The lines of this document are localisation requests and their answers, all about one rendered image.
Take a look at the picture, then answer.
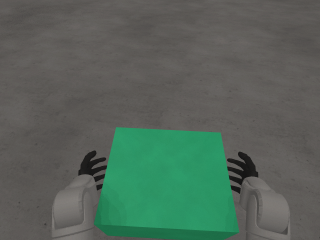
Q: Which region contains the right robot hand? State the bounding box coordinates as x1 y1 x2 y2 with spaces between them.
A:
227 151 259 194

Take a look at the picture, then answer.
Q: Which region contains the left robot hand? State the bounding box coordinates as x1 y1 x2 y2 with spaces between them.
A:
78 150 107 190

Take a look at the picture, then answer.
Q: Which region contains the robot left forearm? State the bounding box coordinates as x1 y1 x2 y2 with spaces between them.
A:
51 174 99 240

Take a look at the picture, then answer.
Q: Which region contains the robot right forearm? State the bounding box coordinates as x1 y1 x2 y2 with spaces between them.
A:
239 176 291 240

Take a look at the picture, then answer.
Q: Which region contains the carton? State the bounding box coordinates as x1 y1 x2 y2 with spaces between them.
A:
94 127 239 240

